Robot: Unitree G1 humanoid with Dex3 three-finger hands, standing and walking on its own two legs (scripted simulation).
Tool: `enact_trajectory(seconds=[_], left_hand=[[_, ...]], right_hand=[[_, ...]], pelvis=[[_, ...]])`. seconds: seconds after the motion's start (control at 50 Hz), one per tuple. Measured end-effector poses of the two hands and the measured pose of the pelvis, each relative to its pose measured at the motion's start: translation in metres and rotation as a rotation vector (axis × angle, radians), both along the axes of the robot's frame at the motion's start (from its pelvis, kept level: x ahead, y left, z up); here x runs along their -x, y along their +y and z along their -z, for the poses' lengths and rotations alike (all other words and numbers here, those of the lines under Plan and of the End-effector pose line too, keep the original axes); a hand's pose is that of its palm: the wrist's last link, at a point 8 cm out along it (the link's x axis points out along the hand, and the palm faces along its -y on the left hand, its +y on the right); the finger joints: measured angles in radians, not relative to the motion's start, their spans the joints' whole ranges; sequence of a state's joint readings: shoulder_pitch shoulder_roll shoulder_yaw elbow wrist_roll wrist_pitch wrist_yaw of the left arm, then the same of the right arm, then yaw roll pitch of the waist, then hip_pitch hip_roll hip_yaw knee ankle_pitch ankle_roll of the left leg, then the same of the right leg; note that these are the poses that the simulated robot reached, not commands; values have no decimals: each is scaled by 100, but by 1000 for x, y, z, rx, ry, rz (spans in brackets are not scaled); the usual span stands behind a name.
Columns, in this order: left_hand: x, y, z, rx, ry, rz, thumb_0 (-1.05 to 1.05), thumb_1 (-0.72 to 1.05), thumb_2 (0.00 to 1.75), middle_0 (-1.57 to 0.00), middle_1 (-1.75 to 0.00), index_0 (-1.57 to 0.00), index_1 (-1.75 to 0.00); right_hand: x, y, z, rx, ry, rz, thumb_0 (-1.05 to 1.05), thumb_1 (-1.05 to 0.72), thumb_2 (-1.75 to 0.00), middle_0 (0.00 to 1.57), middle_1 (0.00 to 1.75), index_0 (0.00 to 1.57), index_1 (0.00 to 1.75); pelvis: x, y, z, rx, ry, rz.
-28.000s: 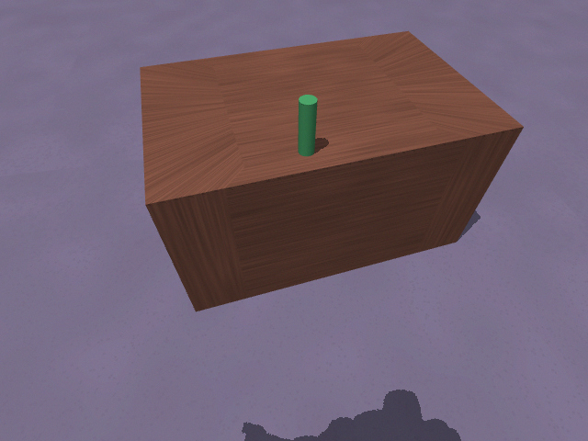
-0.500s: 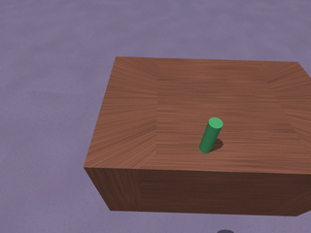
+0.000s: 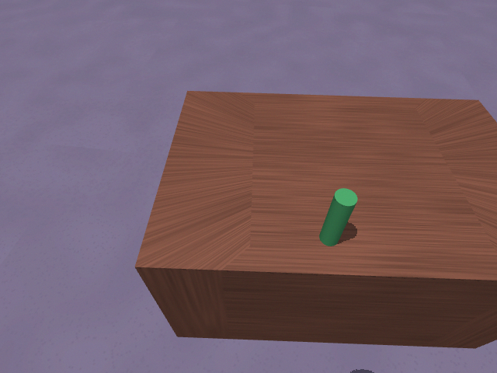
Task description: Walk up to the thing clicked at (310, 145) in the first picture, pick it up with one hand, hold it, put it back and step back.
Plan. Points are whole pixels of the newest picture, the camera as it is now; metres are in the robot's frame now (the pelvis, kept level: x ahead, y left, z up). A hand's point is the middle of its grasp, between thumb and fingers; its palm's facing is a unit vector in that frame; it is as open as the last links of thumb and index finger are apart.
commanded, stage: stand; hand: right
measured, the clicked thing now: (336, 219) +0.44 -0.19 -0.10
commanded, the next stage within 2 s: step back in 0.72 s
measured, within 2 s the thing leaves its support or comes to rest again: neither
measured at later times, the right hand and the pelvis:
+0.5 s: hand out of the picture +0.07 -0.26 -0.16, palm faces -0.01 +0.94 -0.34, open 7.4 cm; pelvis +0.00 +0.00 +0.00, yaw +0 degrees
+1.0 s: hand out of the picture +0.08 -0.29 -0.18, palm faces -0.01 +0.93 -0.37, open 7.4 cm; pelvis -0.04 -0.02 -0.03, yaw +1 degrees
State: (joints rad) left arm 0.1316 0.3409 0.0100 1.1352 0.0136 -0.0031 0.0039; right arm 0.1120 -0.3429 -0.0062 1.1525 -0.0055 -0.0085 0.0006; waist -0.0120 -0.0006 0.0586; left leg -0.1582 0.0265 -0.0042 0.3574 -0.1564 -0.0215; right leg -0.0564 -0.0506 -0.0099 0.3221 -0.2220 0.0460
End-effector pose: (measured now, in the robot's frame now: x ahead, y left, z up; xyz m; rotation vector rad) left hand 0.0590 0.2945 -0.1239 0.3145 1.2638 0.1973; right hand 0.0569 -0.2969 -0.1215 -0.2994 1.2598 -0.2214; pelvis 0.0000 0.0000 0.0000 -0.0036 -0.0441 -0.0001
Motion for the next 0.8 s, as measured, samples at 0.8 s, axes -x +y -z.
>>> enact_trajectory(seconds=[0.8], left_hand=[[-9, 0, 0, -14, -17, -22, 1, 91, 90, -20, -30, -20, -30]], right_hand=[[-15, -10, 3, -2, -5, -6, 1, -90, -90, 20, 29, 21, 30]], pelvis=[[2, -6, 4, 5, 17, -10]])
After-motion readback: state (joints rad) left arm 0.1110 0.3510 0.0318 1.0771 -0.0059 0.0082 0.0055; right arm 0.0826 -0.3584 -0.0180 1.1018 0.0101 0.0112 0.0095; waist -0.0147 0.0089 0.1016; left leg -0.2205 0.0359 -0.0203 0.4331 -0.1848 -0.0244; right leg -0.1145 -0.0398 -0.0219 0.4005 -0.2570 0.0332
